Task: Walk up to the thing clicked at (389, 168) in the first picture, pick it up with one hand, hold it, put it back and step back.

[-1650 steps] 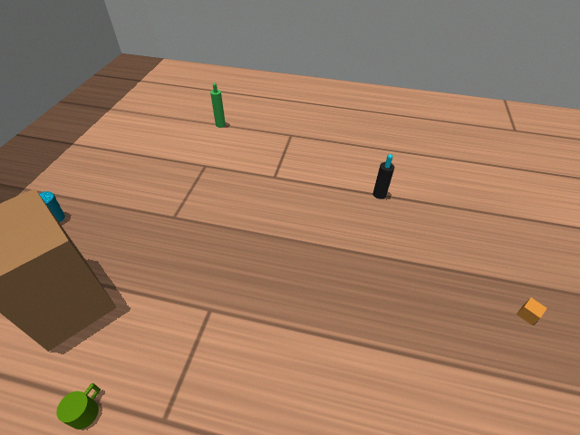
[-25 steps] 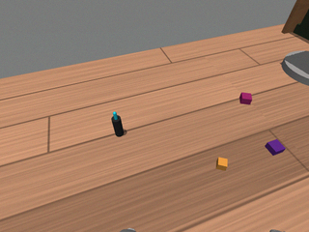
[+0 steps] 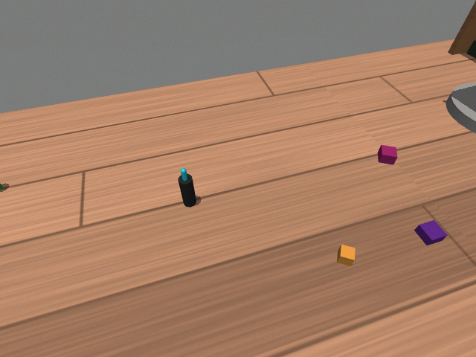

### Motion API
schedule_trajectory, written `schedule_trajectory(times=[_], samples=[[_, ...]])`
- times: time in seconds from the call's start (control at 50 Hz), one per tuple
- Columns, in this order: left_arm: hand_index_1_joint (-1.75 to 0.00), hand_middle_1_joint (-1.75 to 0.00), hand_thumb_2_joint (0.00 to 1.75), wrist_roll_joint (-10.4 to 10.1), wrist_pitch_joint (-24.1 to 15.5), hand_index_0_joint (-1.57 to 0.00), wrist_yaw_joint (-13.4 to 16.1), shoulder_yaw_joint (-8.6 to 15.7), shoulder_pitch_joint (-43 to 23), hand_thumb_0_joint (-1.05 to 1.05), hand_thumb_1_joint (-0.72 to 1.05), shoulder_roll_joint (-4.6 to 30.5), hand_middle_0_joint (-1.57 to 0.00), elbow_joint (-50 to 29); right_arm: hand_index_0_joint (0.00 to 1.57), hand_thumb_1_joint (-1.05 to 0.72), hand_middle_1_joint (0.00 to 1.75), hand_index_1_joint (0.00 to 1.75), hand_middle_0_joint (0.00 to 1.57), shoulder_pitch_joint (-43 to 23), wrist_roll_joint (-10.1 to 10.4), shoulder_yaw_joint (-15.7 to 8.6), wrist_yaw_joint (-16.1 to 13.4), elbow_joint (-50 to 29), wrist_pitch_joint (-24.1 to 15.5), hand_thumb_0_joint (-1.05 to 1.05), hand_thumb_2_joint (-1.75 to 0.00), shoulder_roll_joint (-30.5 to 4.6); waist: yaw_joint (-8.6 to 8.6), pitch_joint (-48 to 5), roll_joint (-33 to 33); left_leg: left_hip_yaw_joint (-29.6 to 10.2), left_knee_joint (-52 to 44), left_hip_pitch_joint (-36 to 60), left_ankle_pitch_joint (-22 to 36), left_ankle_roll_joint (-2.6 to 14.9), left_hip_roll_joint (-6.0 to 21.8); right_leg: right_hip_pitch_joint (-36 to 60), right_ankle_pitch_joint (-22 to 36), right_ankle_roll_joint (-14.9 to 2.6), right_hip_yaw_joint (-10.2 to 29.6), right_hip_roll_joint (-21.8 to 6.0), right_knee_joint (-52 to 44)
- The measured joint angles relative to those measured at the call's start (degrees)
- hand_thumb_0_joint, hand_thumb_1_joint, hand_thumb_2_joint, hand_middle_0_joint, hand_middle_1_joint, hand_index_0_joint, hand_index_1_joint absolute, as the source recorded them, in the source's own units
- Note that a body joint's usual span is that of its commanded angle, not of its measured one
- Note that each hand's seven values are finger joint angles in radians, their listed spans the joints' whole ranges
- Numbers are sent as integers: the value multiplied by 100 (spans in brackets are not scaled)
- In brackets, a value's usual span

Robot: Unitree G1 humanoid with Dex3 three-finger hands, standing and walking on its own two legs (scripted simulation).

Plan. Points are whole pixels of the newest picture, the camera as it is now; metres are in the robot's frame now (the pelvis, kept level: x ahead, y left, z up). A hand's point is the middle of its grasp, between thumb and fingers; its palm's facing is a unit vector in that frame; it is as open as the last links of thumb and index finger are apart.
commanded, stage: step back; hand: left
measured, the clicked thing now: (186, 186) +0.98 +0.27 -0.63
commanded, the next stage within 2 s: stand in 0.32 s
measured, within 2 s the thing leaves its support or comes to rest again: neither
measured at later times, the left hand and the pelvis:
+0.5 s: hand out of the picture +0.11 +0.29 -0.15, palm faces +0.02 -0.94 -0.33, open 7.4 cm; pelvis +0.03 +0.03 +0.02, yaw +1 degrees
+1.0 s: hand out of the picture +0.09 +0.27 -0.13, palm faces -0.01 -0.94 -0.34, open 7.4 cm; pelvis +0.02 +0.02 +0.02, yaw +1 degrees
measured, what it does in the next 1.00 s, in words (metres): steps on the spot: left foot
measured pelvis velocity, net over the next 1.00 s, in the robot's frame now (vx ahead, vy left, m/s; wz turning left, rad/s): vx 0.02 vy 0.02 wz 0.01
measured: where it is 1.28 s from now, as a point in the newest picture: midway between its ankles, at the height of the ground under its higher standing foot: outside the picture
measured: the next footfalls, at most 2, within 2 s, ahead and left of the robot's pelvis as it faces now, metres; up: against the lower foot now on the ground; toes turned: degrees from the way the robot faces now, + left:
left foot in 0.22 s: +0.06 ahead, +0.16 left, +0.00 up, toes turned +1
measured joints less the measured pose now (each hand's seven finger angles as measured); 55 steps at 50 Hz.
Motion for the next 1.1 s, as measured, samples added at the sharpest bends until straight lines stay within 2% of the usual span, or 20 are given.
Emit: schedule_trajectory(times=[0.02, 0.06, 0.1, 0.18, 0.22, 0.24, 0.28, 0.32, 0.38, 0.46, 0.68, 1.1], samples=[[-30, -30, 90, 24, -10, -20, 2, -25, -15, 0, 90, -64, -20, 15, 20, -90, 30, 30, 21, -16, 10, 0, -37, 23, 41, 1, -90, -16, 16, -43, 44, -109, 249, -103, -264, 40, -59, 2, -64, -4, -35, 8, 33], [-30, -30, 90, 63, 17, -20, -22, -71, -41, 0, 90, -153, -20, 41, 20, -90, 30, 30, 21, -46, 7, -2, -64, 75, 78, 1, -90, -25, 97, -123, -3, -37, 692, -259, -742, 53, -182, 3, -166, -31, 6, -77, 81], [-30, -30, 90, 65, 32, -20, -35, -106, -63, 0, 90, -239, -20, 57, 20, -90, 30, 30, 20, -77, 10, 4, -51, 107, 60, 1, -90, -66, 121, -160, -21, 33, 842, -327, -840, 71, -218, 44, -187, -8, 18, -165, 39], [-30, -30, 90, 65, 14, -20, -55, -144, -160, 0, 90, -305, -21, 80, 20, -90, 30, 30, 20, -141, -16, -13, -30, 176, 7, 0, -90, -137, 144, -153, -14, 143, 478, -287, -633, 65, -91, 38, -224, 93, -12, -276, 30], [-30, -30, 90, 38, 45, -20, -62, -145, -222, 0, 90, -272, -21, 98, 20, -90, 30, 30, 20, -172, -37, -21, -28, 227, -38, 0, -90, -139, 117, -117, -46, 274, -215, -70, -203, 60, -21, -1, -308, 159, -36, -345, 145], [-30, -30, 90, 16, 72, -20, -58, -140, -269, 0, 90, -237, -21, 119, 20, -90, 30, 30, 20, -201, -55, -35, -37, 270, -66, 0, -90, -111, 104, -66, -113, 314, -441, 12, 290, 16, -64, -17, -368, 203, -20, -416, 242], [-30, -30, 90, -49, 144, -20, -31, -127, -320, 0, 90, -149, -21, 155, 20, -90, 30, 30, 20, -259, -99, -33, -53, 345, -92, 0, -90, 6, 148, 1, -324, 455, -536, 107, 361, 0, -187, -52, -411, 213, 136, -539, 354], [-30, -30, 90, -109, 186, -20, -17, -135, -340, 1, 90, -93, -20, 226, 20, -90, 30, 30, 20, -292, -86, 18, -31, 399, -88, 0, -90, 78, 130, -29, -326, 450, -505, 90, 269, 21, -142, 14, -451, 132, 216, -422, 193], [-30, -30, 90, -129, 174, -20, -19, -158, -391, 1, 90, -23, -20, 400, 20, -90, 30, 30, 20, -408, -25, 102, -7, 525, -91, 0, -90, 198, 124, -11, -328, 428, -639, 214, 274, 15, -60, 255, -183, 278, 216, -323, -220], [-30, -30, 90, -143, 185, -20, -31, -219, -408, 0, 90, -21, -20, 593, 20, -90, 30, 30, 21, -574, 15, 184, -9, 589, -191, 0, -90, 296, 113, -25, -363, 472, -1006, 458, 417, 18, -49, 494, -23, 314, 245, -313, -614], [-30, -30, 90, -101, 168, -20, -75, -364, -565, 0, 90, -206, -20, 827, 20, -90, 30, 30, 21, -1000, 60, 206, -39, 703, -190, 0, -90, 225, 104, -86, -247, 500, -1718, 853, 800, 4, -48, 860, 341, 320, 252, -309, -1280], [-30, -30, 90, -73, 126, -20, -77, -377, -383, 0, 90, -183, -20, 1004, 20, -90, 30, 30, 20, -686, 24, 198, 37, 1076, -92, 0, -90, 144, 9, -159, -178, 441, -2059, 858, 1061, -123, 76, 846, 556, 200, 186, -184, -1557]])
